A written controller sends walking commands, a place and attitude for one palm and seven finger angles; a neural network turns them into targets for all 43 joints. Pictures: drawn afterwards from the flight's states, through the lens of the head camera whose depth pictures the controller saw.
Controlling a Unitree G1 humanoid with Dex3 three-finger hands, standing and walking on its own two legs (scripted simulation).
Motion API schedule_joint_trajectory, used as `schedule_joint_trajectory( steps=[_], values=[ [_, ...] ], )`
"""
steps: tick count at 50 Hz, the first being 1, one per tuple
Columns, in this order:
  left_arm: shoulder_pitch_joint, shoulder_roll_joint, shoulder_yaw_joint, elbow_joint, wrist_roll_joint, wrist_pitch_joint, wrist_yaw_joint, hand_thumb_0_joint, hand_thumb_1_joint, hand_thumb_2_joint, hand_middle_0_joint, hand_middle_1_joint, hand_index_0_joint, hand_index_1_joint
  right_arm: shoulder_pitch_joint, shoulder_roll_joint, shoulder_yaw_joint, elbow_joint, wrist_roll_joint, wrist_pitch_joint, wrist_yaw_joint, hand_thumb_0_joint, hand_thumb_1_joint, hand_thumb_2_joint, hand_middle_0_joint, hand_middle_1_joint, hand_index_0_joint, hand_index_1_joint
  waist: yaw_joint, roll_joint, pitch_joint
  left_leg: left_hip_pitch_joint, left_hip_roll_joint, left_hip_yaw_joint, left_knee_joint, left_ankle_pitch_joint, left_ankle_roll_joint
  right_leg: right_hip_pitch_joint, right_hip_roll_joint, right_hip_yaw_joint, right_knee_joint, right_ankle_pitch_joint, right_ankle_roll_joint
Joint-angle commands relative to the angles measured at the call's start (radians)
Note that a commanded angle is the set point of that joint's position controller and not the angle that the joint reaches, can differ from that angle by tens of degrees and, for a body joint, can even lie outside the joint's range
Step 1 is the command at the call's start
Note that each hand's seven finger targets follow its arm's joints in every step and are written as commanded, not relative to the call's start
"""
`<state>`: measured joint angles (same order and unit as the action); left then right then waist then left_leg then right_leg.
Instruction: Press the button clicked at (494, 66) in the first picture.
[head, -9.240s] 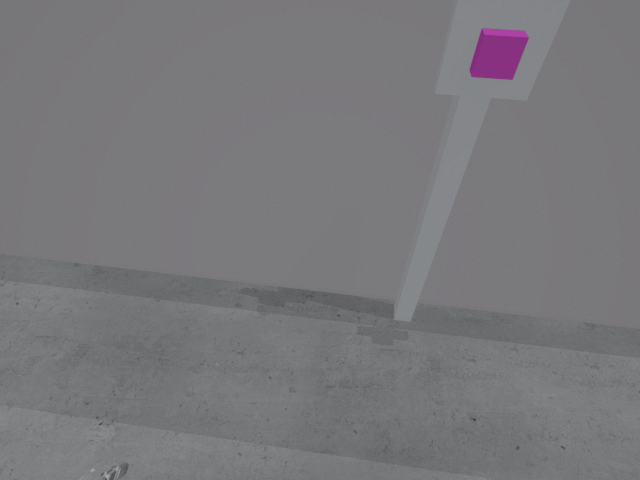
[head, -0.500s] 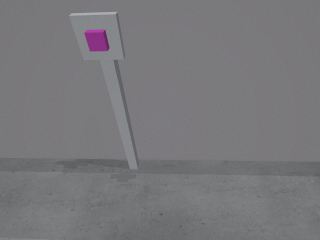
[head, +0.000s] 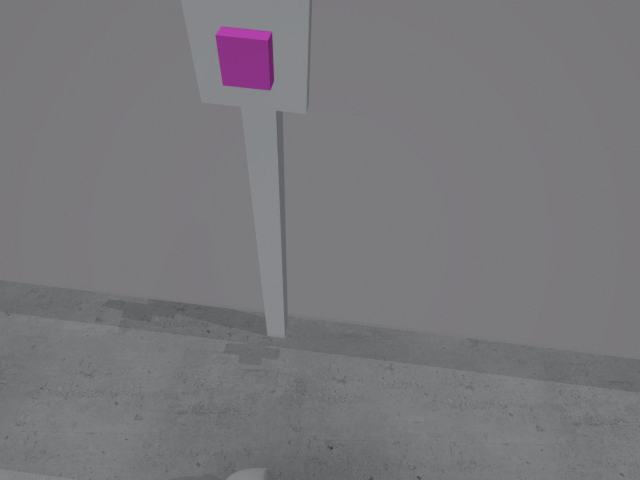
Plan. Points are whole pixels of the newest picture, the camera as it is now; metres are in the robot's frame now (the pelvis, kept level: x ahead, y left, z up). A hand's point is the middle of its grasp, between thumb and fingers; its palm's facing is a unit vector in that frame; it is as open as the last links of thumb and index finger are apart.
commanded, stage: take the last steps up to it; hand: left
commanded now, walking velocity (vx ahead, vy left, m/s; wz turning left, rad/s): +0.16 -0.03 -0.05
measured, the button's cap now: (247, 58) +0.60 +0.18 +0.21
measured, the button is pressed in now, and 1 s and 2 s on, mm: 0 0 0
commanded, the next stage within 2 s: come to a stop and stand still in 0.02 s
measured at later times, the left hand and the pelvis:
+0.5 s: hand (209, 475) +0.14 +0.17 -0.15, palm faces +0.00 -0.97 -0.23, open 7.3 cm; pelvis +0.06 -0.01 +0.01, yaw +0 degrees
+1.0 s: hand out of the picture +0.02 +0.20 -0.16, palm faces +0.04 -0.98 -0.17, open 7.3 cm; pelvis +0.03 +0.02 +0.02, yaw +0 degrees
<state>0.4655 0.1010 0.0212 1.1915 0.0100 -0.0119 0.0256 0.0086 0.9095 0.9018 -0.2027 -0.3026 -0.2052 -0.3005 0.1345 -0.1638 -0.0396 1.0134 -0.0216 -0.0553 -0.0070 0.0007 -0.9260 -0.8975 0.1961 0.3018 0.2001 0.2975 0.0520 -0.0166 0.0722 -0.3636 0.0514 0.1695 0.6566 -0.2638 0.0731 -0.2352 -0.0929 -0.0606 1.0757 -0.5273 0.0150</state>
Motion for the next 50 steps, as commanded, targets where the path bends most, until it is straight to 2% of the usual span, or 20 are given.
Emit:
schedule_joint_trajectory(
  steps=[1,3,6,12,16,18,20,22,23,24,25,29,32,35,36,38,39,43,47,50],
  values=[
    [-0.055,0.049,0.023,-0.089,0.015,-0.020,-0.010,0.000,0.900,0.900,-0.200,-0.300,-0.200,-0.300,0.193,-0.087,-0.008,0.035,0.002,-0.014,-0.020,0.000,-0.900,-0.900,0.200,0.300,0.200,0.300,-0.061,0.099,0.015,0.112,0.280,-0.272,-0.425,0.297,0.065,-0.253,-0.056,0.035,0.148,0.142,-0.005],
    [-0.002,0.041,0.025,-0.078,0.015,-0.002,-0.012,0.000,0.900,0.900,-0.200,-0.300,-0.200,-0.300,0.168,-0.073,-0.003,0.030,0.006,-0.021,-0.022,0.000,-0.900,-0.900,0.200,0.300,0.200,0.300,-0.028,0.125,-0.019,0.083,0.240,-0.210,-0.453,0.251,0.058,-0.199,-0.046,0.029,0.094,0.199,0.000],
    [-0.033,0.047,0.033,-0.112,0.021,0.016,-0.013,0.000,0.900,0.900,-0.200,-0.300,-0.200,-0.300,0.168,-0.070,-0.009,0.010,0.004,-0.018,-0.020,0.000,-0.900,-0.900,0.200,0.300,0.200,0.300,-0.018,0.084,0.014,0.061,0.237,-0.200,-0.496,0.174,0.073,-0.248,-0.045,0.037,0.036,0.266,0.014],
    [-0.144,0.083,0.023,-0.156,0.008,0.041,0.005,0.000,0.900,0.900,-0.200,-0.300,-0.200,-0.300,0.166,-0.086,-0.001,0.024,0.003,0.002,-0.035,0.000,-0.900,-0.900,0.200,0.300,0.200,0.300,-0.027,0.086,-0.023,0.162,0.241,-0.152,-0.373,0.646,0.069,-0.155,-0.010,0.027,-0.222,0.260,0.038],
    [-0.224,0.111,0.024,-0.193,0.008,0.045,0.010,0.000,0.900,0.900,-0.200,-0.300,-0.200,-0.300,0.195,-0.099,-0.020,0.048,-0.001,0.031,-0.039,0.000,-0.900,-0.900,0.200,0.300,0.200,0.300,-0.058,0.117,0.012,0.176,0.256,-0.191,-0.323,0.651,0.082,-0.104,0.008,0.005,-0.371,0.182,0.022],
    [-0.210,0.125,0.028,-0.199,0.008,0.039,0.012,0.000,0.900,0.900,-0.200,-0.300,-0.200,-0.300,0.200,-0.104,-0.030,0.054,0.002,0.039,-0.037,0.000,-0.900,-0.900,0.200,0.300,0.200,0.300,-0.047,0.105,0.005,0.190,0.235,-0.192,-0.272,0.647,0.060,-0.063,0.017,-0.005,-0.485,0.260,0.011],
    [-0.174,0.157,0.035,-0.194,0.010,0.024,0.016,0.000,0.900,0.900,-0.200,-0.300,-0.200,-0.300,0.210,-0.088,-0.034,0.053,0.008,0.045,-0.033,0.000,-0.900,-0.900,0.200,0.300,0.200,0.300,-0.034,0.049,-0.047,0.177,0.163,-0.152,-0.173,0.516,-0.006,0.037,-0.023,0.036,-0.625,0.571,-0.009],
    [-0.170,0.219,0.042,-0.195,0.010,0.014,0.021,0.000,0.900,0.900,-0.200,-0.300,-0.200,-0.300,0.248,-0.032,-0.033,0.042,0.015,0.058,-0.023,0.000,-0.900,-0.900,0.200,0.300,0.200,0.300,-0.058,-0.063,-0.096,0.068,0.032,-0.065,-0.046,0.097,-0.077,0.109,-0.227,0.183,-0.593,0.997,-0.118],
    [-0.160,0.242,0.052,-0.192,0.008,0.007,0.022,0.000,0.900,0.900,-0.200,-0.300,-0.200,-0.300,0.248,-0.012,-0.028,0.038,0.015,0.077,-0.023,0.000,-0.900,-0.900,0.200,0.300,0.200,0.300,-0.049,-0.202,-0.125,0.037,-0.025,-0.056,0.079,-0.204,-0.101,0.113,-0.286,0.256,-0.646,1.077,-0.201],
    [-0.158,0.234,0.052,-0.196,0.007,0.007,0.024,0.000,0.900,0.900,-0.200,-0.300,-0.200,-0.300,0.203,-0.027,-0.034,0.027,0.015,0.090,-0.025,0.000,-0.900,-0.900,0.200,0.300,0.200,0.300,-0.020,-0.193,-0.131,0.026,-0.027,-0.109,0.224,-0.324,-0.097,0.067,-0.314,0.280,-0.696,1.047,-0.249],
    [-0.195,0.226,0.055,-0.205,0.012,0.010,0.027,0.000,0.900,0.900,-0.200,-0.300,-0.200,-0.300,0.188,-0.024,-0.037,0.022,0.015,0.096,-0.026,0.000,-0.900,-0.900,0.200,0.300,0.200,0.300,-0.030,-0.151,-0.120,-0.001,-0.028,-0.153,0.325,-0.324,-0.097,0.051,-0.299,0.269,-0.702,0.986,-0.263],
    [-0.268,0.226,0.066,-0.235,0.021,0.015,0.033,0.000,0.900,0.900,-0.200,-0.300,-0.200,-0.300,0.208,-0.018,-0.035,0.019,0.011,0.100,-0.014,0.000,-0.900,-0.900,0.200,0.300,0.200,0.300,-0.048,-0.111,-0.117,-0.009,-0.014,-0.169,0.312,-0.247,-0.108,0.010,-0.238,0.190,-0.731,0.696,-0.206],
    [-0.245,0.238,0.069,-0.223,0.024,0.018,0.024,0.000,0.900,0.900,-0.200,-0.300,-0.200,-0.300,0.208,-0.021,-0.027,0.010,0.011,0.087,-0.008,0.000,-0.900,-0.900,0.200,0.300,0.200,0.300,-0.031,-0.167,-0.120,0.037,-0.021,-0.136,0.121,-0.220,-0.104,0.012,-0.205,0.214,-0.764,0.440,-0.188],
    [-0.267,0.226,0.065,-0.208,0.016,0.025,0.015,0.000,0.900,0.900,-0.200,-0.300,-0.200,-0.300,0.298,-0.013,-0.014,0.047,0.007,0.072,-0.008,0.000,-0.900,-0.900,0.200,0.300,0.200,0.300,-0.067,-0.168,-0.120,0.227,-0.042,-0.092,-0.161,-0.081,-0.093,-0.093,-0.134,0.179,-0.775,0.138,-0.115],
    [-0.274,0.203,0.057,-0.206,0.008,0.030,0.013,0.000,0.900,0.900,-0.200,-0.300,-0.200,-0.300,0.328,-0.027,-0.011,0.062,0.007,0.064,-0.010,0.000,-0.900,-0.900,0.200,0.300,0.200,0.300,-0.082,-0.104,-0.106,0.305,-0.025,-0.118,-0.262,-0.049,-0.087,-0.165,-0.093,0.149,-0.732,0.055,-0.075],
    [-0.261,0.116,0.036,-0.218,-0.004,0.032,-0.001,0.000,0.900,0.900,-0.200,-0.300,-0.200,-0.300,0.291,-0.117,-0.020,0.037,-0.006,0.049,-0.016,0.000,-0.900,-0.900,0.200,0.300,0.200,0.300,-0.067,0.202,-0.013,0.113,0.198,-0.410,-0.492,-0.321,-0.008,-0.176,0.041,0.019,-0.521,0.117,0.001],
    [-0.279,0.116,0.033,-0.204,0.007,0.041,-0.001,0.000,0.900,0.900,-0.200,-0.300,-0.200,-0.300,0.207,-0.137,-0.022,0.025,-0.006,0.044,-0.021,0.000,-0.900,-0.900,0.200,0.300,0.200,0.300,-0.066,0.330,0.070,-0.019,0.256,-0.508,-0.594,-0.468,0.028,-0.150,0.049,0.001,-0.415,0.140,0.013],
    [-0.196,0.111,0.033,-0.147,0.018,0.034,-0.024,0.000,0.900,0.900,-0.200,-0.300,-0.200,-0.300,0.158,-0.112,-0.009,0.024,-0.001,0.034,-0.035,0.000,-0.900,-0.900,0.200,0.300,0.200,0.300,-0.032,0.140,0.105,0.081,0.212,-0.379,-0.550,-0.252,0.051,-0.234,0.046,0.040,-0.198,0.169,0.005],
    [-0.227,0.089,0.018,-0.150,0.012,0.018,-0.024,0.000,0.900,0.900,-0.200,-0.300,-0.200,-0.300,0.238,-0.110,-0.012,0.057,-0.005,0.028,-0.041,0.000,-0.900,-0.900,0.200,0.300,0.200,0.300,-0.083,0.139,0.045,0.259,0.210,-0.323,-0.459,0.118,0.070,-0.233,0.034,0.021,-0.330,0.134,0.020],
    [-0.209,0.079,0.009,-0.133,0.001,0.010,-0.018,0.000,0.900,0.900,-0.200,-0.300,-0.200,-0.300,0.255,-0.109,-0.013,0.086,-0.002,0.030,-0.044,0.000,-0.900,-0.900,0.200,0.300,0.200,0.300,-0.082,0.152,-0.016,0.304,0.197,-0.289,-0.352,0.415,0.062,-0.113,0.048,-0.003,-0.519,0.166,0.017]
  ],
)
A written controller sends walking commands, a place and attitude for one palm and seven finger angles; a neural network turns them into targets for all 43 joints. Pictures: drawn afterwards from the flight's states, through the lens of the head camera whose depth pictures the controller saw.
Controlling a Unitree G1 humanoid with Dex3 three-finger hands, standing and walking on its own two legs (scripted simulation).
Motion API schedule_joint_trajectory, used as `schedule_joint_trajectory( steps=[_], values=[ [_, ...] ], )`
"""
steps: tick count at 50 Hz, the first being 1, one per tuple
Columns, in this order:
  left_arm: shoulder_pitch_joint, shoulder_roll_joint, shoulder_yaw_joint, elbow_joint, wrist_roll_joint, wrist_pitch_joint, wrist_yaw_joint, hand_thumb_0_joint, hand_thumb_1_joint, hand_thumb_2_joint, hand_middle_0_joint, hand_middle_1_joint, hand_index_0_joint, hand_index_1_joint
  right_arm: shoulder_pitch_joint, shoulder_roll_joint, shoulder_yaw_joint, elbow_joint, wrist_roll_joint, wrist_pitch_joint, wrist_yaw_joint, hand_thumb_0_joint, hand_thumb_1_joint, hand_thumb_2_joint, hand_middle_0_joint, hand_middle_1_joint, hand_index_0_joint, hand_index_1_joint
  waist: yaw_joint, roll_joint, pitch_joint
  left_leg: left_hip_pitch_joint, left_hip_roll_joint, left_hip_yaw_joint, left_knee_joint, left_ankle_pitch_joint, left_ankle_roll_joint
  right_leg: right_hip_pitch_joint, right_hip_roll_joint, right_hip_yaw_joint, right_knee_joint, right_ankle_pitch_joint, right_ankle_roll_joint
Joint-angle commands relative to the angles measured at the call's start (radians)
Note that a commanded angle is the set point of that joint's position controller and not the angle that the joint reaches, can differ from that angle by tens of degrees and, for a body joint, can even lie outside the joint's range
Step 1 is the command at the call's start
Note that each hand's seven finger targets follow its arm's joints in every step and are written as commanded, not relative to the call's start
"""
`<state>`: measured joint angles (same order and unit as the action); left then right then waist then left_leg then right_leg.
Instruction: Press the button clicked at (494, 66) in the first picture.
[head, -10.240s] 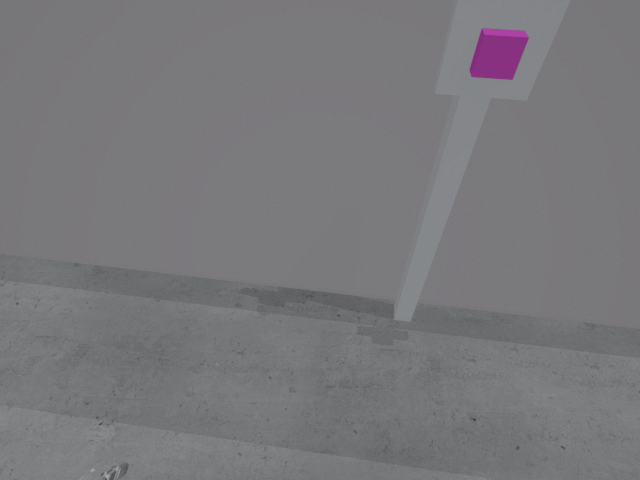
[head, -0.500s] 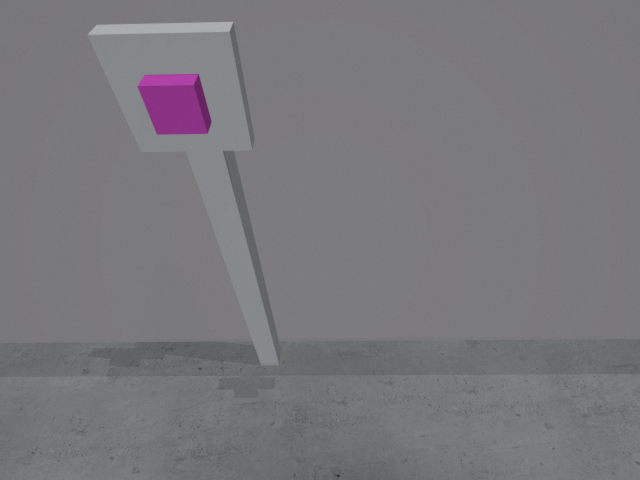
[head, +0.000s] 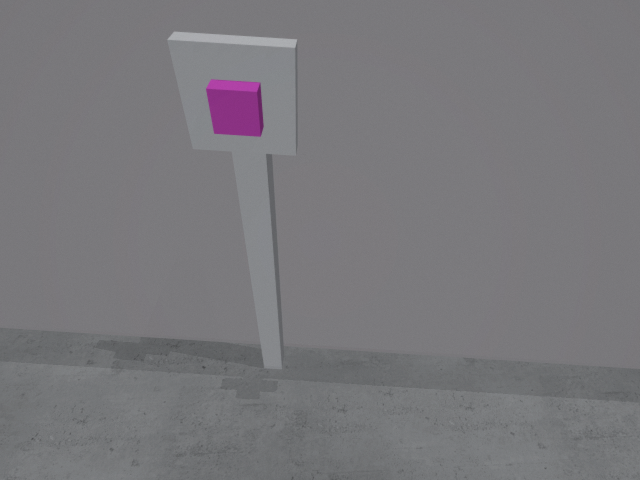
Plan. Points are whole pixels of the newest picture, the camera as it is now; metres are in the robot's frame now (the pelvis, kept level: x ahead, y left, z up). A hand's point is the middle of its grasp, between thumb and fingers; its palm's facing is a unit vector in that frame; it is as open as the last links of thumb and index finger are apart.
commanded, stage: come to a stop and stand still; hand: left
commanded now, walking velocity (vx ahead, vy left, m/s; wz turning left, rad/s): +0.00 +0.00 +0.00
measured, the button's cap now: (237, 107) +0.56 +0.16 +0.19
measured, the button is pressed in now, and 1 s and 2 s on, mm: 0 0 0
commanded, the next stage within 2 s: look again from close up in 0.42 s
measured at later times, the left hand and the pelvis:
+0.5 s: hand out of the picture +0.04 +0.18 -0.18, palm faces +0.05 -0.98 -0.21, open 7.3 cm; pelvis +0.01 -0.01 -0.01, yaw +0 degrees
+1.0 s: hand out of the picture -0.01 +0.22 -0.17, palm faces +0.00 -0.96 -0.27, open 7.3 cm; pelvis -0.02 +0.01 +0.00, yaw +0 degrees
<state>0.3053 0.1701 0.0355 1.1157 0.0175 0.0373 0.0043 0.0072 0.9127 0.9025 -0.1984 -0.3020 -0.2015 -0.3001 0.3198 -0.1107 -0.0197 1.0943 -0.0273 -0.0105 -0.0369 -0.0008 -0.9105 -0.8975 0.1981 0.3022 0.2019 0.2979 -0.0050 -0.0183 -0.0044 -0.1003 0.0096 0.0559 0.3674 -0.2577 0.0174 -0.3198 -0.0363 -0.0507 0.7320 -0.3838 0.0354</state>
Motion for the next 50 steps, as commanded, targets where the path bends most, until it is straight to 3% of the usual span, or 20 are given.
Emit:
schedule_joint_trajectory(
  steps=[1,2,3,4,5,6,7,8,10,12,13,16,27,30,43,50],
  values=[
    [-0.003,0.009,-0.005,-0.039,-0.009,-0.045,0.007,0.000,0.900,0.900,-0.200,-0.300,-0.200,-0.300,0.062,-0.160,-0.032,0.013,0.008,-0.015,-0.015,0.000,-0.900,-0.900,0.200,0.300,0.200,0.300,-0.004,0.147,0.033,0.043,0.219,-0.148,-0.012,0.459,0.096,0.041,-0.007,-0.019,-0.285,0.120,-0.005],
    [0.036,0.022,-0.005,-0.013,-0.010,-0.052,0.011,0.000,0.900,0.900,-0.200,-0.300,-0.200,-0.300,0.069,-0.145,-0.030,0.020,0.014,-0.017,-0.015,0.000,-0.900,-0.900,0.200,0.300,0.200,0.300,0.005,0.105,0.022,-0.007,0.184,-0.120,0.033,0.431,0.059,0.144,-0.019,-0.008,-0.381,0.258,-0.012],
    [0.070,0.169,-0.013,-0.074,0.002,-0.054,0.025,0.000,0.900,0.900,-0.200,-0.300,-0.200,-0.300,-0.002,-0.201,-0.023,-0.083,0.013,0.009,-0.004,0.000,-0.900,-0.900,0.200,0.300,0.200,0.300,0.006,-0.034,0.156,-0.183,0.088,-0.054,0.082,0.094,0.007,0.119,-0.030,0.017,-0.372,0.214,-0.047],
    [0.121,0.110,-0.004,-0.073,0.003,-0.041,0.035,0.000,0.900,0.900,-0.200,-0.300,-0.200,-0.300,-0.007,-0.145,-0.026,-0.109,-0.002,-0.004,-0.003,0.000,-0.900,-0.900,0.200,0.300,0.200,0.300,0.039,-0.229,0.077,-0.246,0.056,-0.029,0.166,-0.088,0.000,0.121,-0.098,0.140,-0.393,0.096,-0.066],
    [0.106,0.109,-0.010,-0.089,0.011,-0.047,0.037,0.000,0.900,0.900,-0.200,-0.300,-0.200,-0.300,0.042,-0.115,-0.024,-0.102,0.000,-0.003,0.002,0.000,-0.900,-0.900,0.200,0.300,0.200,0.300,0.000,-0.261,-0.024,-0.246,0.012,0.000,0.229,-0.093,-0.004,0.181,-0.140,0.196,-0.420,0.063,-0.100],
    [0.101,0.104,0.001,-0.105,0.009,-0.056,0.040,0.000,0.900,0.900,-0.200,-0.300,-0.200,-0.300,0.034,-0.107,-0.021,-0.093,0.000,0.002,0.003,0.000,-0.900,-0.900,0.200,0.300,0.200,0.300,0.010,-0.268,-0.035,-0.256,0.012,-0.016,0.285,-0.130,-0.002,0.173,-0.153,0.231,-0.443,0.089,-0.120],
    [0.089,0.090,0.001,-0.112,0.009,-0.065,0.044,0.000,0.900,0.900,-0.200,-0.300,-0.200,-0.300,0.019,-0.101,-0.021,-0.094,0.004,-0.002,0.003,0.000,-0.900,-0.900,0.200,0.300,0.200,0.300,0.001,-0.167,-0.028,-0.263,0.024,-0.027,0.289,-0.115,-0.001,0.182,-0.169,0.232,-0.417,0.236,-0.145],
    [0.071,0.094,0.000,-0.122,0.008,-0.070,0.046,0.000,0.900,0.900,-0.200,-0.300,-0.200,-0.300,0.026,-0.087,-0.017,-0.094,0.004,-0.004,0.004,0.000,-0.900,-0.900,0.200,0.300,0.200,0.300,-0.010,-0.087,-0.036,-0.233,0.029,-0.021,0.253,-0.102,-0.004,0.179,-0.171,0.210,-0.392,0.303,-0.156],
    [0.055,0.095,0.002,-0.123,0.000,-0.077,0.047,0.000,0.900,0.900,-0.200,-0.300,-0.200,-0.300,0.058,-0.080,-0.014,-0.063,0.010,-0.014,0.002,0.000,-0.900,-0.900,0.200,0.300,0.200,0.300,-0.023,0.020,-0.035,-0.133,0.045,-0.040,0.136,0.075,-0.001,0.153,-0.130,0.139,-0.323,0.440,-0.132],
    [0.075,0.088,0.000,-0.100,-0.007,-0.080,0.048,0.000,0.900,0.900,-0.200,-0.300,-0.200,-0.300,0.069,-0.111,-0.018,-0.037,0.013,-0.021,-0.006,0.000,-0.900,-0.900,0.200,0.300,0.200,0.300,-0.008,0.097,-0.038,-0.092,0.090,-0.064,0.126,0.306,0.005,0.189,-0.078,0.070,-0.242,0.613,-0.096],
    [0.083,0.096,0.003,-0.094,-0.006,-0.079,0.049,0.000,0.900,0.900,-0.200,-0.300,-0.200,-0.300,0.059,-0.126,-0.022,-0.039,0.015,-0.020,-0.009,0.000,-0.900,-0.900,0.200,0.300,0.200,0.300,-0.001,0.090,-0.038,-0.093,0.096,-0.062,0.146,0.378,0.004,0.203,-0.077,0.056,-0.232,0.666,-0.089],
    [0.082,0.116,0.005,-0.085,-0.006,-0.077,0.049,0.000,0.900,0.900,-0.200,-0.300,-0.200,-0.300,0.038,-0.152,-0.026,-0.044,0.018,-0.014,-0.013,0.000,-0.900,-0.900,0.200,0.300,0.200,0.300,-0.003,0.020,-0.008,-0.112,0.092,-0.056,0.131,0.310,0.000,0.222,-0.094,0.058,-0.236,0.728,-0.090],
    [-0.031,0.163,-0.002,-0.093,-0.006,-0.067,0.035,0.000,0.900,0.900,-0.200,-0.300,-0.200,-0.300,-0.072,-0.231,-0.024,-0.047,0.012,-0.017,0.003,0.000,-0.900,-0.900,0.200,0.300,0.200,0.300,0.004,0.033,0.083,-0.128,0.099,-0.099,-0.005,0.142,0.016,0.176,-0.074,0.068,-0.343,0.351,-0.070],
    [-0.042,0.176,-0.002,-0.091,-0.005,-0.068,0.032,0.000,0.900,0.900,-0.200,-0.300,-0.200,-0.300,-0.088,-0.249,-0.023,-0.045,0.013,-0.021,0.007,0.000,-0.900,-0.900,0.200,0.300,0.200,0.300,0.008,0.030,0.055,-0.117,0.102,-0.106,-0.022,0.141,0.019,0.195,-0.076,0.066,-0.352,0.335,-0.065],
    [-0.057,0.200,-0.011,-0.069,-0.002,-0.059,0.026,0.000,0.900,0.900,-0.200,-0.300,-0.200,-0.300,-0.102,-0.290,-0.012,-0.021,0.013,-0.018,0.019,0.000,-0.900,-0.900,0.200,0.300,0.200,0.300,0.010,0.010,0.084,-0.159,0.108,-0.135,-0.113,-0.030,0.018,0.185,-0.082,0.067,-0.391,0.213,-0.051],
    [-0.038,0.200,-0.016,-0.057,-0.003,-0.062,0.028,0.000,0.900,0.900,-0.200,-0.300,-0.200,-0.300,-0.089,-0.286,-0.006,-0.002,0.016,-0.018,0.020,0.000,-0.900,-0.900,0.200,0.300,0.200,0.300,0.009,0.012,0.069,-0.143,0.106,-0.127,-0.103,0.004,0.016,0.187,-0.090,0.076,-0.396,0.232,-0.052]
  ],
)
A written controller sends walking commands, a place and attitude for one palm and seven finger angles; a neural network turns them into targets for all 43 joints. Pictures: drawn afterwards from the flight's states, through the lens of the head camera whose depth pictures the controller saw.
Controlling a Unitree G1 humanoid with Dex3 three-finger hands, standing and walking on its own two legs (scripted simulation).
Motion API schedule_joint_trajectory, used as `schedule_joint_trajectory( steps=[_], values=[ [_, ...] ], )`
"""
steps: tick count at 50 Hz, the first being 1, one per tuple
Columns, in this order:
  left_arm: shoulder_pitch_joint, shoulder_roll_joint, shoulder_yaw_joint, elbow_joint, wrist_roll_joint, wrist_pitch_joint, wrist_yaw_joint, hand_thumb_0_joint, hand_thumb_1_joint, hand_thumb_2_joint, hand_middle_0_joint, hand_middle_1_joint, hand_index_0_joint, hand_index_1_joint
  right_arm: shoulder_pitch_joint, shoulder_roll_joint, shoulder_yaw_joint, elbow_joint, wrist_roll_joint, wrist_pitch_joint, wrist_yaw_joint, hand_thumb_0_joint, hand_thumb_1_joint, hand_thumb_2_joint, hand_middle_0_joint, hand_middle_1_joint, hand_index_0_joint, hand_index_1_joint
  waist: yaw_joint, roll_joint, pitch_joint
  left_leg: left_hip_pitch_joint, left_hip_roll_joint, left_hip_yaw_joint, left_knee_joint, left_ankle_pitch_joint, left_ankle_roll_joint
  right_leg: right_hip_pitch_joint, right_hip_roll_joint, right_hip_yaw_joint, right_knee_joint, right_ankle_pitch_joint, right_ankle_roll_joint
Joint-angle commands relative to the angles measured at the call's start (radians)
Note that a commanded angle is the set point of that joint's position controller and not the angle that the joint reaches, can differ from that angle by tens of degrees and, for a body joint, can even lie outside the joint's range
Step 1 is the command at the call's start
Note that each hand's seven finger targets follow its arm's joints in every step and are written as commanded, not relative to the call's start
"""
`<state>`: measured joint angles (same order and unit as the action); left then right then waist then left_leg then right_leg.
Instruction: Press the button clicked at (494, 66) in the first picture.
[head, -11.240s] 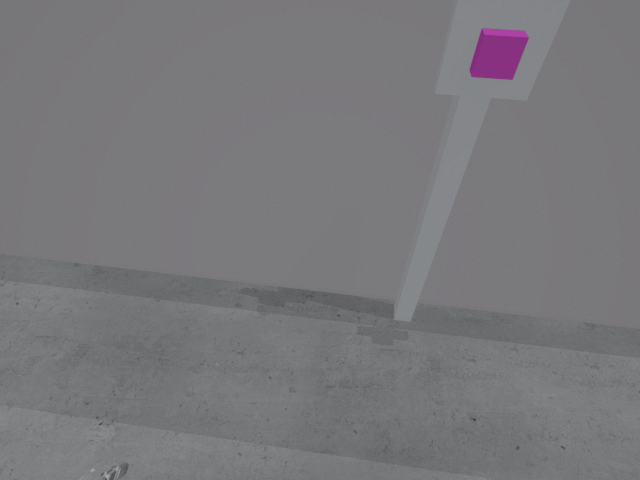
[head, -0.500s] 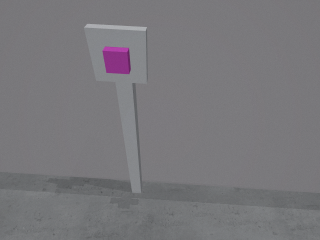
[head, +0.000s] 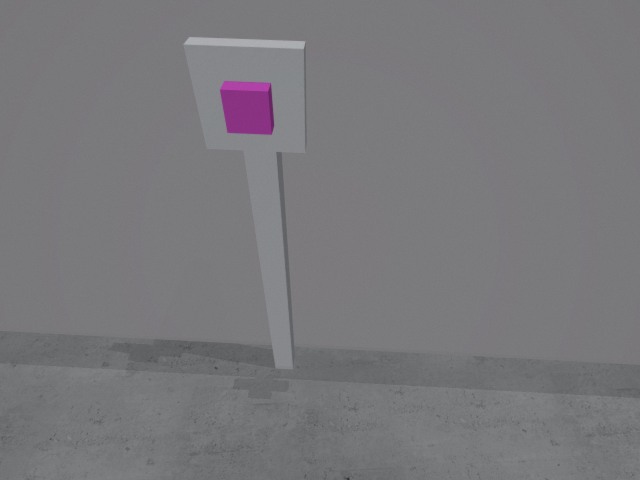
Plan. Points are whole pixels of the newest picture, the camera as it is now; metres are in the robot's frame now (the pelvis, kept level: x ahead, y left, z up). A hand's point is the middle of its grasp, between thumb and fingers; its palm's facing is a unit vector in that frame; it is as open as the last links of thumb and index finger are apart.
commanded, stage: shuffle to correct the standing spot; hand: left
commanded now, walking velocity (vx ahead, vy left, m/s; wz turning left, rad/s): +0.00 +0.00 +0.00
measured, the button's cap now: (249, 107) +0.59 +0.15 +0.19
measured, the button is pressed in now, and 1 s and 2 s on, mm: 0 0 0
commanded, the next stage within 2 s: come to a stop and stand still in 0.46 s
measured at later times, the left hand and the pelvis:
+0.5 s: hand out of the picture -0.01 +0.14 -0.19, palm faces +0.07 -0.99 -0.14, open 7.3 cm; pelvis +0.05 -0.01 -0.02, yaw +0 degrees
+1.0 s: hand (209, 468) +0.19 +0.18 -0.19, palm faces +0.05 -0.97 -0.25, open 7.3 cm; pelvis +0.12 -0.01 -0.02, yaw +1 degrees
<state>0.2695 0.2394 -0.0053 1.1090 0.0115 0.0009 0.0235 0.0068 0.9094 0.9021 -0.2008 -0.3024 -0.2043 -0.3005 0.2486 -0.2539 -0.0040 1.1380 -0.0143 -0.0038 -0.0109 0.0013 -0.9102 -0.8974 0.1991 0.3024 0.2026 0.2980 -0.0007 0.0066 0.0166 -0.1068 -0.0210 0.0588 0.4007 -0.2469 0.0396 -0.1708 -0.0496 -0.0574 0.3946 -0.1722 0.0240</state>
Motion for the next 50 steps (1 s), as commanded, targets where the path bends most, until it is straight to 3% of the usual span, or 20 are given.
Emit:
schedule_joint_trajectory(
  steps=[1,5,7,11,18,23,26,28,29,30,31,33,36,39,42,43,45,46,47,50],
  values=[
    [-0.001,0.126,0.024,-0.046,0.002,-0.025,0.009,0.000,0.900,0.900,-0.200,-0.300,-0.200,-0.300,-0.016,-0.142,-0.022,-0.043,0.003,-0.025,-0.007,0.000,-0.900,-0.900,0.200,0.300,0.200,0.300,0.003,-0.015,0.046,-0.134,0.137,-0.131,-0.137,-0.001,-0.007,0.039,-0.077,0.083,-0.058,0.023,-0.042],
    [0.012,0.118,0.022,-0.040,0.003,-0.025,0.010,0.000,0.900,0.900,-0.200,-0.300,-0.200,-0.300,-0.007,-0.130,-0.020,-0.035,0.003,-0.025,-0.007,0.000,-0.900,-0.900,0.200,0.300,0.200,0.300,0.004,0.001,0.041,-0.127,0.137,-0.125,-0.133,0.013,-0.008,0.041,-0.078,0.081,-0.056,0.038,-0.040],
    [0.056,0.040,0.005,-0.016,0.003,-0.014,0.013,0.000,0.900,0.900,-0.200,-0.300,-0.200,-0.300,0.035,-0.057,-0.004,-0.013,0.000,-0.013,-0.006,0.000,-0.900,-0.900,0.200,0.300,0.200,0.300,-0.001,-0.013,0.050,-0.132,0.135,-0.120,-0.139,-0.109,-0.014,0.026,-0.066,0.072,-0.046,-0.064,-0.031],
    [0.099,0.021,0.010,-0.022,0.016,-0.003,0.003,0.000,0.900,0.900,-0.200,-0.300,-0.200,-0.300,0.060,-0.073,-0.019,-0.019,-0.005,0.003,-0.006,0.000,-0.900,-0.900,0.200,0.300,0.200,0.300,0.003,0.042,0.147,-0.206,0.168,-0.172,-0.196,-0.385,0.017,-0.060,-0.020,0.028,0.023,-0.233,-0.035],
    [0.185,-0.001,0.029,-0.030,0.014,-0.020,-0.004,0.000,0.900,0.900,-0.200,-0.300,-0.200,-0.300,0.102,-0.027,-0.030,-0.038,-0.001,-0.011,-0.012,0.000,-0.900,-0.900,0.200,0.300,0.200,0.300,0.009,-0.011,0.168,-0.227,0.149,-0.126,-0.059,-0.282,0.031,-0.064,-0.031,0.093,0.028,-0.224,-0.077],
    [0.332,0.037,0.061,0.015,0.009,-0.039,0.010,0.000,0.900,0.900,-0.200,-0.300,-0.200,-0.300,0.086,0.053,-0.023,-0.064,0.001,-0.028,-0.017,0.000,-0.900,-0.900,0.200,0.300,0.200,0.300,0.036,-0.216,0.066,-0.359,0.050,0.056,0.328,-0.200,-0.013,0.133,-0.206,0.315,-0.072,0.003,-0.192],
    [0.310,0.016,0.066,0.010,0.018,-0.042,0.019,0.000,0.900,0.900,-0.200,-0.300,-0.200,-0.300,0.042,0.079,-0.025,-0.086,0.005,-0.039,-0.011,0.000,-0.900,-0.900,0.200,0.300,0.200,0.300,0.025,-0.130,0.072,-0.376,0.087,0.034,0.337,-0.276,-0.012,0.116,-0.240,0.294,-0.051,0.116,-0.252],
    [0.210,-0.015,0.058,-0.009,0.010,-0.033,0.012,0.000,0.900,0.900,-0.200,-0.300,-0.200,-0.300,0.178,0.093,-0.027,-0.030,0.006,-0.044,-0.011,0.000,-0.900,-0.900,0.200,0.300,0.200,0.300,-0.058,-0.061,0.058,-0.077,0.083,0.044,0.089,-0.096,0.000,-0.100,-0.131,0.136,0.063,0.004,-0.168],
    [0.188,-0.068,0.049,-0.025,0.004,-0.029,0.007,0.000,0.900,0.900,-0.200,-0.300,-0.200,-0.300,0.293,0.032,-0.040,0.019,-0.002,-0.049,-0.021,0.000,-0.900,-0.900,0.200,0.300,0.200,0.300,-0.090,0.120,0.058,0.078,0.212,-0.150,-0.021,0.029,0.048,-0.264,-0.014,0.035,0.270,-0.047,-0.093],
    [0.154,-0.105,0.036,-0.056,0.010,-0.028,0.008,0.000,0.900,0.900,-0.200,-0.300,-0.200,-0.300,0.377,-0.040,-0.056,0.048,-0.009,-0.044,-0.031,0.000,-0.900,-0.900,0.200,0.300,0.200,0.300,-0.103,0.283,0.074,0.140,0.415,-0.372,-0.132,0.257,0.131,-0.415,0.045,-0.057,0.462,-0.317,-0.038],
    [0.099,-0.076,0.040,-0.074,0.022,-0.016,0.015,0.000,0.900,0.900,-0.200,-0.300,-0.200,-0.300,0.375,-0.022,-0.042,0.061,-0.012,-0.038,-0.045,0.000,-0.900,-0.900,0.200,0.300,0.200,0.300,-0.099,0.233,0.138,0.119,0.458,-0.375,-0.115,0.538,0.164,-0.464,0.015,0.006,0.597,-0.387,-0.043],
    [0.122,-0.095,0.039,-0.050,0.014,-0.011,0.014,0.000,0.900,0.900,-0.200,-0.300,-0.200,-0.300,0.272,0.034,-0.020,0.028,-0.006,-0.038,-0.056,0.000,-0.900,-0.900,0.200,0.300,0.200,0.300,-0.043,0.080,0.166,0.048,0.409,-0.214,-0.046,0.882,0.170,-0.405,-0.041,0.043,0.594,-0.330,-0.032],
    [0.126,-0.114,0.037,-0.057,0.008,0.006,0.009,0.000,0.900,0.900,-0.200,-0.300,-0.200,-0.300,0.176,0.011,-0.026,-0.011,-0.003,-0.037,-0.061,0.000,-0.900,-0.900,0.200,0.300,0.200,0.300,-0.019,0.141,0.094,0.053,0.310,-0.064,-0.011,0.956,0.108,-0.261,-0.022,-0.018,0.367,-0.216,-0.015],
    [0.106,-0.082,0.049,-0.091,0.012,0.015,0.009,0.000,0.900,0.900,-0.200,-0.300,-0.200,-0.300,0.158,-0.011,-0.052,-0.029,0.002,-0.025,-0.061,0.000,-0.900,-0.900,0.200,0.300,0.200,0.300,-0.014,0.127,0.062,0.048,0.289,-0.042,0.028,0.961,0.081,-0.188,0.012,-0.061,0.258,-0.095,-0.023],
    [0.135,-0.042,0.065,-0.106,0.014,0.012,0.010,0.000,0.900,0.900,-0.200,-0.300,-0.200,-0.300,0.132,-0.013,-0.071,-0.046,0.002,-0.012,-0.056,0.000,-0.900,-0.900,0.200,0.300,0.200,0.300,0.021,0.111,0.025,0.011,0.256,-0.018,0.123,0.833,0.046,-0.074,0.010,-0.060,0.161,0.091,-0.037],
    [0.165,-0.014,0.073,-0.107,0.016,0.005,0.014,0.000,0.900,0.900,-0.200,-0.300,-0.200,-0.300,0.133,-0.002,-0.073,-0.054,0.003,-0.008,-0.053,0.000,-0.900,-0.900,0.200,0.300,0.200,0.300,0.034,0.062,-0.013,-0.046,0.214,0.003,0.194,0.666,0.018,0.016,-0.035,-0.014,0.142,0.372,-0.051],
    [0.205,0.079,0.090,-0.095,0.015,-0.009,0.022,0.000,0.900,0.900,-0.200,-0.300,-0.200,-0.300,0.175,0.072,-0.075,-0.061,0.013,0.003,-0.043,0.000,-0.900,-0.900,0.200,0.300,0.200,0.300,0.034,-0.138,-0.087,-0.241,0.030,0.048,0.506,-0.146,-0.046,0.167,-0.312,0.204,0.118,1.023,-0.209],
    [0.209,0.091,0.090,-0.093,0.011,-0.016,0.027,0.000,0.900,0.900,-0.200,-0.300,-0.200,-0.300,0.117,0.091,-0.071,-0.081,0.021,0.011,-0.044,0.000,-0.900,-0.900,0.200,0.300,0.200,0.300,0.055,-0.199,-0.113,-0.267,0.024,-0.014,0.647,-0.403,-0.046,0.146,-0.377,0.258,0.073,1.057,-0.281],
    [0.153,0.080,0.083,-0.109,0.013,-0.014,0.032,0.000,0.900,0.900,-0.200,-0.300,-0.200,-0.300,0.079,0.095,-0.067,-0.099,0.018,0.021,-0.042,0.000,-0.900,-0.900,0.200,0.300,0.200,0.300,0.049,-0.211,-0.097,-0.285,0.048,-0.075,0.702,-0.414,-0.045,0.068,-0.374,0.258,0.041,0.886,-0.298],
    [-0.011,0.070,0.084,-0.171,0.024,0.006,0.039,0.000,0.900,0.900,-0.200,-0.300,-0.200,-0.300,0.089,0.102,-0.065,-0.098,0.010,0.035,-0.023,0.000,-0.900,-0.900,0.200,0.300,0.200,0.300,-0.004,-0.184,-0.036,-0.258,0.065,-0.048,0.589,-0.349,-0.060,-0.059,-0.300,0.163,0.009,0.547,-0.251]
  ],
)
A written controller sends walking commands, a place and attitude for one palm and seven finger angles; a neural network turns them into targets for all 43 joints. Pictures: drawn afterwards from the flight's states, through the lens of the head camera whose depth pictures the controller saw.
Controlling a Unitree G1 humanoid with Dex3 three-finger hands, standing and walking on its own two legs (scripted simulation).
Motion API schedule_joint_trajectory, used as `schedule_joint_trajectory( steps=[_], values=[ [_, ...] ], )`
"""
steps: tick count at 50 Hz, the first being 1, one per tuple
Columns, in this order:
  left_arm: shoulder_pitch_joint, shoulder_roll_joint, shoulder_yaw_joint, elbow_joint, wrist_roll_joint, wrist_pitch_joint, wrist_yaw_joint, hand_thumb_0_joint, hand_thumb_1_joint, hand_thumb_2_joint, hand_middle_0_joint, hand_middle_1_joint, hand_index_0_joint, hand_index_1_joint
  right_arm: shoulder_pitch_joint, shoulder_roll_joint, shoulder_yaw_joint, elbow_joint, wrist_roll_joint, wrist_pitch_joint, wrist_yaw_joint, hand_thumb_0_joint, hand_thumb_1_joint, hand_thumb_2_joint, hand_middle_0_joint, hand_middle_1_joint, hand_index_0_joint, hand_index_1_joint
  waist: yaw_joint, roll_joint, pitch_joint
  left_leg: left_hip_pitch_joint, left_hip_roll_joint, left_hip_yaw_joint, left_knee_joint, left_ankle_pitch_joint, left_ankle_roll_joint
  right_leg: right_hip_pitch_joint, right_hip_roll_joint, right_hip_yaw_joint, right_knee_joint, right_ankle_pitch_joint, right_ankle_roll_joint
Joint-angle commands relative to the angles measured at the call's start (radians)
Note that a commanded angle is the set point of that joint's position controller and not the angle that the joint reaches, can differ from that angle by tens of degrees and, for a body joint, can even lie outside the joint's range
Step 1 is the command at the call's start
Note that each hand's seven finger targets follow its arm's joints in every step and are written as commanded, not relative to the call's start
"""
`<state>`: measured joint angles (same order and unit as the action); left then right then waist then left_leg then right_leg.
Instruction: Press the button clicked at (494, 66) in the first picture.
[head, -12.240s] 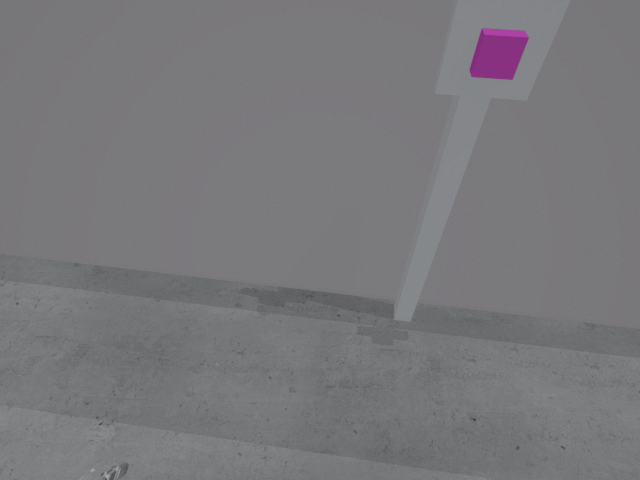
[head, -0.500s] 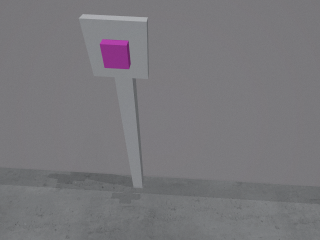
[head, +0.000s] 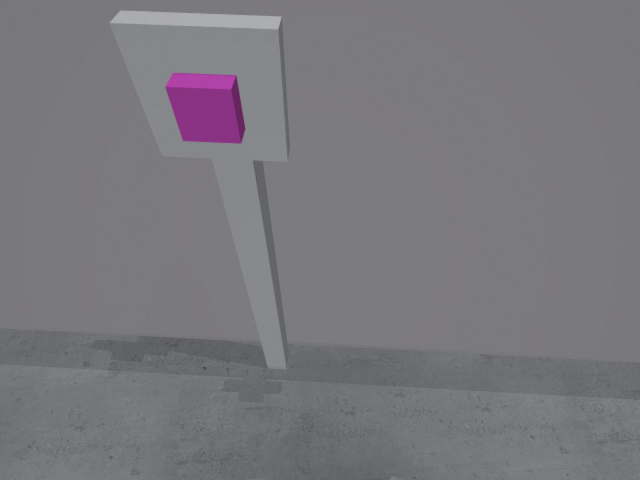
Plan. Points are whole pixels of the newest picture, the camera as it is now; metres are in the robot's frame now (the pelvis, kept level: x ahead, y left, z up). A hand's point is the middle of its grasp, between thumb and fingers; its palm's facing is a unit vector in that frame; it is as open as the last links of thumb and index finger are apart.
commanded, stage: come to a stop and stand still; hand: left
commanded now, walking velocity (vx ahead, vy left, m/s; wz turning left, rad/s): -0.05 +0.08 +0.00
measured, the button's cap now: (209, 107) +0.47 +0.15 +0.21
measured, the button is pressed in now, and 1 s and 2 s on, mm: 0 0 0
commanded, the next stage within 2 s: look again from close up in 0.88 s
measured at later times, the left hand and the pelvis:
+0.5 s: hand out of the picture -0.02 +0.22 -0.16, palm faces -0.02 -0.98 -0.20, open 7.3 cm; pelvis -0.04 +0.04 +0.02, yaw -3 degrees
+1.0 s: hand out of the picture -0.12 +0.18 -0.16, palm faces +0.01 -0.99 -0.15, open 7.3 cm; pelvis -0.06 +0.04 +0.02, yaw -2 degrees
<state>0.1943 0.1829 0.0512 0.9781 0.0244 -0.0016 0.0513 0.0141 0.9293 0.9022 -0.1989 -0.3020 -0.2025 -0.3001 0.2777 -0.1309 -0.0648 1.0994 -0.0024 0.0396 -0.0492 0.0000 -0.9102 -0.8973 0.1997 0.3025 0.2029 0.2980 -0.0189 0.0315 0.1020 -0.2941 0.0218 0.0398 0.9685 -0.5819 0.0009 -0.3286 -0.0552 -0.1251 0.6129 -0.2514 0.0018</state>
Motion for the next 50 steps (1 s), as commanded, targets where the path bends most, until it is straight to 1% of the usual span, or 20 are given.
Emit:
schedule_joint_trajectory(
  steps=[1,4,5,6,7,8,10,13,16,18,19,21,24,27,30,38,47,48,49,50],
  values=[
    [0.041,0.139,0.030,-0.052,0.012,0.012,0.009,0.000,0.900,0.900,-0.200,-0.300,-0.200,-0.300,0.082,-0.026,-0.004,-0.057,-0.003,-0.008,0.020,0.000,-0.900,-0.900,0.200,0.300,0.200,0.300,0.004,-0.221,-0.129,-0.043,0.015,-0.008,-0.049,0.025,-0.025,0.078,-0.274,0.216,-0.216,0.529,-0.211],
    [0.008,0.147,0.034,-0.064,0.002,0.024,-0.001,0.000,0.900,0.900,-0.200,-0.300,-0.200,-0.300,0.144,-0.031,0.000,-0.045,-0.007,-0.016,0.028,0.000,-0.900,-0.900,0.200,0.300,0.200,0.300,-0.022,-0.196,-0.112,0.103,-0.002,0.054,-0.328,0.252,-0.026,-0.035,-0.203,0.184,-0.195,0.193,-0.134],
    [0.003,0.127,0.031,-0.069,-0.005,0.031,-0.006,0.000,0.900,0.900,-0.200,-0.300,-0.200,-0.300,0.161,-0.048,0.000,-0.044,-0.008,-0.021,0.030,0.000,-0.900,-0.900,0.200,0.300,0.200,0.300,-0.030,-0.131,-0.090,0.159,0.013,0.032,-0.456,0.327,-0.017,-0.098,-0.165,0.167,-0.149,0.059,-0.093],
    [0.011,0.080,0.023,-0.086,-0.011,0.042,-0.012,0.000,0.900,0.900,-0.200,-0.300,-0.200,-0.300,0.134,-0.110,-0.006,-0.065,-0.014,-0.031,0.032,0.000,-0.900,-0.900,0.200,0.300,0.200,0.300,-0.017,0.065,-0.044,0.095,0.138,-0.166,-0.601,0.319,0.032,-0.151,-0.059,0.105,-0.046,-0.110,-0.030],
    [0.006,0.034,0.018,-0.103,-0.018,0.043,-0.015,0.000,0.900,0.900,-0.200,-0.300,-0.200,-0.300,0.074,-0.177,-0.014,-0.108,-0.026,-0.036,0.029,0.000,-0.900,-0.900,0.200,0.300,0.200,0.300,-0.007,0.228,0.004,-0.086,0.298,-0.353,-0.763,0.250,0.119,-0.092,0.022,0.057,0.100,-0.192,0.014],
    [-0.018,0.047,0.016,-0.102,-0.006,0.051,-0.009,0.000,0.900,0.900,-0.200,-0.300,-0.200,-0.300,0.021,-0.179,-0.016,-0.126,-0.028,-0.044,0.027,0.000,-0.900,-0.900,0.200,0.300,0.200,0.300,-0.006,0.237,0.030,-0.181,0.327,-0.397,-0.824,0.248,0.165,-0.054,0.018,0.118,0.254,-0.231,0.004],
    [0.045,0.039,0.020,-0.063,0.000,0.046,-0.018,0.000,0.900,0.900,-0.200,-0.300,-0.200,-0.300,-0.067,-0.149,0.003,-0.136,-0.028,-0.050,0.015,0.000,-0.900,-0.900,0.200,0.300,0.200,0.300,0.049,0.119,-0.004,-0.118,0.260,-0.270,-0.772,0.359,0.159,-0.039,0.008,0.160,0.354,-0.166,0.001],
    [0.082,0.016,0.004,-0.027,-0.003,0.031,-0.021,0.000,0.900,0.900,-0.200,-0.300,-0.200,-0.300,-0.049,-0.132,0.007,-0.121,-0.021,-0.058,0.010,0.000,-0.900,-0.900,0.200,0.300,0.200,0.300,0.036,0.088,-0.069,0.091,0.212,-0.148,-0.699,0.639,0.157,-0.044,0.003,0.119,0.215,-0.152,0.017],
    [0.074,0.009,-0.010,-0.021,-0.008,0.020,-0.015,0.000,0.900,0.900,-0.200,-0.300,-0.200,-0.300,0.014,-0.144,0.005,-0.088,-0.018,-0.057,0.010,0.000,-0.900,-0.900,0.200,0.300,0.200,0.300,0.013,0.065,-0.109,0.195,0.216,-0.151,-0.658,0.756,0.158,0.040,0.002,0.091,-0.032,-0.144,0.019],
    [0.126,0.023,-0.014,0.007,-0.008,0.007,-0.010,0.000,0.900,0.900,-0.200,-0.300,-0.200,-0.300,0.017,-0.143,0.005,-0.077,-0.007,-0.057,0.013,0.000,-0.900,-0.900,0.200,0.300,0.200,0.300,0.030,0.017,-0.123,0.176,0.173,-0.120,-0.604,0.718,0.109,0.147,-0.006,0.101,-0.241,0.048,0.011],
    [0.140,0.044,-0.016,0.023,-0.007,0.001,-0.005,0.000,0.900,0.900,-0.200,-0.300,-0.200,-0.300,0.023,-0.123,0.011,-0.074,-0.002,-0.058,0.016,0.000,-0.900,-0.900,0.200,0.300,0.200,0.300,0.020,-0.028,-0.109,0.117,0.132,-0.101,-0.592,0.625,0.067,0.195,-0.045,0.163,-0.281,0.151,-0.010],
    [0.150,0.068,-0.023,0.036,-0.009,-0.004,-0.002,0.000,0.900,0.900,-0.200,-0.300,-0.200,-0.300,0.015,-0.100,0.018,-0.072,0.000,-0.060,0.024,0.000,-0.900,-0.900,0.200,0.300,0.200,0.300,0.007,-0.002,-0.090,0.123,0.089,-0.073,-0.630,0.514,0.030,0.158,-0.102,0.186,-0.249,0.246,-0.038],
    [0.146,0.048,-0.031,0.062,-0.009,-0.008,-0.004,0.000,0.900,0.900,-0.200,-0.300,-0.200,-0.300,0.016,-0.120,0.018,-0.043,-0.004,-0.051,0.025,0.000,-0.900,-0.900,0.200,0.300,0.200,0.300,0.002,-0.119,-0.103,0.166,0.098,-0.059,-0.627,0.491,0.030,0.124,-0.073,0.185,-0.254,0.167,-0.028],
    [0.164,0.041,-0.037,0.077,-0.007,-0.005,-0.004,0.000,0.900,0.900,-0.200,-0.300,-0.200,-0.300,0.018,-0.117,0.025,-0.016,-0.003,-0.051,0.027,0.000,-0.900,-0.900,0.200,0.300,0.200,0.300,0.007,-0.053,-0.039,0.129,0.103,-0.077,-0.688,0.363,0.031,0.097,-0.058,0.182,-0.278,0.055,-0.020],
    [0.195,0.029,-0.043,0.096,-0.005,-0.002,-0.003,0.000,0.900,0.900,-0.200,-0.300,-0.200,-0.300,0.028,-0.118,0.028,0.000,-0.004,-0.044,0.029,0.000,-0.900,-0.900,0.200,0.300,0.200,0.300,0.011,-0.052,0.008,0.084,0.105,-0.099,-0.730,0.237,0.032,0.076,-0.049,0.173,-0.290,-0.015,-0.015],
    [0.275,0.000,-0.041,0.120,0.000,-0.003,-0.001,0.000,0.900,0.900,-0.200,-0.300,-0.200,-0.300,0.071,-0.103,0.025,0.024,-0.007,-0.038,0.028,0.000,-0.900,-0.900,0.200,0.300,0.200,0.300,0.020,-0.012,0.011,0.024,0.108,-0.131,-0.770,0.112,0.036,0.076,-0.028,0.149,-0.264,-0.060,-0.014],
    [0.314,-0.027,-0.042,0.134,-0.001,-0.014,0.001,0.000,0.900,0.900,-0.200,-0.300,-0.200,-0.300,0.108,-0.069,0.029,0.037,-0.006,-0.044,0.024,0.000,-0.900,-0.900,0.200,0.300,0.200,0.300,0.015,-0.044,0.011,0.045,0.096,-0.109,-0.731,0.186,0.034,0.036,-0.039,0.174,-0.283,-0.066,-0.022],
    [0.315,-0.028,-0.042,0.134,-0.001,-0.015,0.001,0.000,0.900,0.900,-0.200,-0.300,-0.200,-0.300,0.112,-0.066,0.028,0.038,-0.005,-0.043,0.024,0.000,-0.900,-0.900,0.200,0.300,0.200,0.300,0.014,-0.060,0.009,0.045,0.096,-0.106,-0.723,0.191,0.034,0.032,-0.039,0.175,-0.286,-0.073,-0.022],
    [0.289,0.032,-0.056,0.131,0.018,-0.037,0.026,0.000,0.900,0.900,-0.200,-0.300,-0.200,-0.300,0.005,-0.118,0.047,-0.062,-0.014,-0.059,0.039,0.000,-0.900,-0.900,0.200,0.300,0.200,0.300,0.045,-0.159,0.107,-0.090,0.081,-0.042,-0.509,0.298,0.000,0.020,-0.066,0.158,-0.275,0.052,-0.031],
    [0.244,0.056,-0.044,0.084,0.005,-0.037,0.017,0.000,0.900,0.900,-0.200,-0.300,-0.200,-0.300,0.062,-0.076,0.041,-0.083,-0.014,-0.047,0.047,0.000,-0.900,-0.900,0.200,0.300,0.200,0.300,-0.011,-0.137,0.015,0.010,0.035,-0.038,-0.487,0.205,0.000,-0.079,-0.094,0.219,-0.318,-0.332,-0.054]
  ],
)
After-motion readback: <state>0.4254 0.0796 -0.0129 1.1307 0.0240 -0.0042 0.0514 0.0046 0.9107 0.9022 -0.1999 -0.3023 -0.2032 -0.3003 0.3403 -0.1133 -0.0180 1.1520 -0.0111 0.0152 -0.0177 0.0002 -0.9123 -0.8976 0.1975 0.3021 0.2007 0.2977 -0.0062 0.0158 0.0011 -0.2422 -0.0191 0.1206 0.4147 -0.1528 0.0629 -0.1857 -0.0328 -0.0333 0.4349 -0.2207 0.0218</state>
